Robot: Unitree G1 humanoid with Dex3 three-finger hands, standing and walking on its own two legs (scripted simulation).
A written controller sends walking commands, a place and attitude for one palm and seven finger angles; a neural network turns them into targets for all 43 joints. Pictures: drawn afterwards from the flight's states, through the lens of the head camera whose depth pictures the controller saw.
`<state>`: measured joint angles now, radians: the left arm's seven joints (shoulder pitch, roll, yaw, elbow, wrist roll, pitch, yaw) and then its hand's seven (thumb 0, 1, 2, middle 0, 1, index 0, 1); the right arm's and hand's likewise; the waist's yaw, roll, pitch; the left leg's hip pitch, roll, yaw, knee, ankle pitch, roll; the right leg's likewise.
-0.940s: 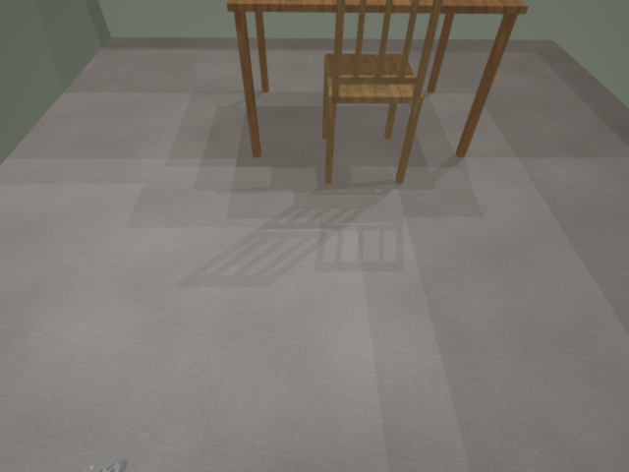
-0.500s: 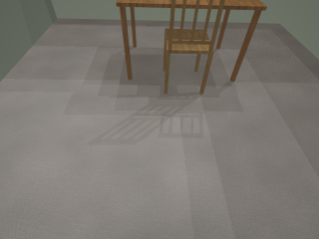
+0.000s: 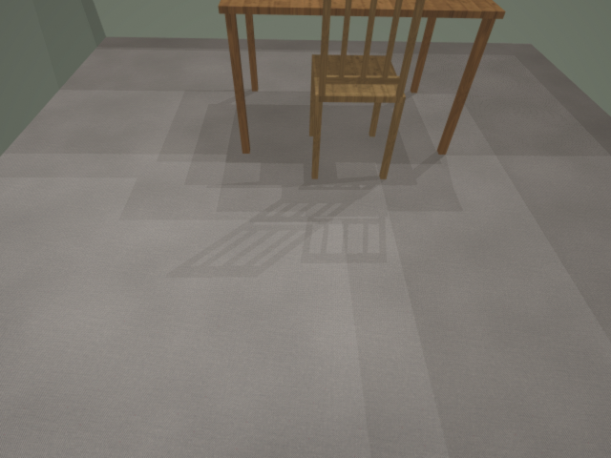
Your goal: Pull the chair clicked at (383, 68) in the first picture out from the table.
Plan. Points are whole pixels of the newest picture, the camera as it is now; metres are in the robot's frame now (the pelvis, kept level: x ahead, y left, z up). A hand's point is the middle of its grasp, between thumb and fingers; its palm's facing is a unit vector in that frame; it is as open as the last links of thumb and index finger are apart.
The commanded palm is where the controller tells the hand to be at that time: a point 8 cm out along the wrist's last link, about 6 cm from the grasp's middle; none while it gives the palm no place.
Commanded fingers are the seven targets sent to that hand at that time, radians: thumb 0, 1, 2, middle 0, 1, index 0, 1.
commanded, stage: look at it before walking up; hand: left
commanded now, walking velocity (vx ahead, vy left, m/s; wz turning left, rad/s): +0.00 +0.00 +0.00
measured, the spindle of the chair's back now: (369, 35) +1.57 -0.16 -0.07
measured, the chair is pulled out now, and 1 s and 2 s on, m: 0.00 0.00 0.00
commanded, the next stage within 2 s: walk to a spot facing it in 0.50 s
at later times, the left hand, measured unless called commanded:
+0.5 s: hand out of the picture +0.08 +0.24 -0.16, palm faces -0.04 -0.94 -0.33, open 7.4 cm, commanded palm none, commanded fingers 0.00 0.90 0.90 -0.20 -0.30 -0.20 -0.30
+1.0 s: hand out of the picture +0.08 +0.17 -0.19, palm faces -0.09 -0.97 -0.21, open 7.4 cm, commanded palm none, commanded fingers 0.00 0.90 0.90 -0.20 -0.30 -0.20 -0.30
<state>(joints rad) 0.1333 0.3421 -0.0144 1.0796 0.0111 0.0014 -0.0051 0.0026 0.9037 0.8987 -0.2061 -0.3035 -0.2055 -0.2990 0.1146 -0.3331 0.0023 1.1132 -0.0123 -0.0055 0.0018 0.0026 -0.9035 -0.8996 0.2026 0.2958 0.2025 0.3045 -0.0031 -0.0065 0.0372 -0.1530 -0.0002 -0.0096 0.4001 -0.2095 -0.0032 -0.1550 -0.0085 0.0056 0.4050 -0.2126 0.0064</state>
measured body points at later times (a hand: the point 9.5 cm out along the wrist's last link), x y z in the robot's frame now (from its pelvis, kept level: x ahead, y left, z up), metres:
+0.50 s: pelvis +0.01 +0.00 +0.00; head +0.01 +0.00 +0.45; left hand +0.08 +0.29 -0.13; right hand +0.09 -0.30 -0.13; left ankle +0.01 +0.12 -0.74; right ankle +0.01 -0.12 -0.74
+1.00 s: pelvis +0.07 -0.03 -0.02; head +0.08 -0.03 +0.43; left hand +0.09 +0.22 -0.17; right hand +0.05 -0.28 -0.18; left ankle +0.02 +0.11 -0.70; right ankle +0.02 -0.12 -0.74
